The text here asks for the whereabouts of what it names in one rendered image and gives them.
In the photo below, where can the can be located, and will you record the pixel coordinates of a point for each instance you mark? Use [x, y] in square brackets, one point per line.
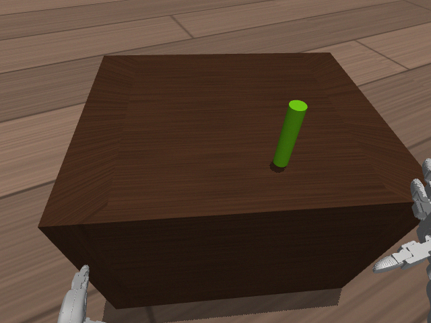
[291, 127]

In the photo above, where can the right robot hand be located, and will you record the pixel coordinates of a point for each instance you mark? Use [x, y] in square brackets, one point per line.
[413, 253]

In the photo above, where can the left robot hand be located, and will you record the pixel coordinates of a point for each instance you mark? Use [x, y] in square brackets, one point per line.
[73, 308]

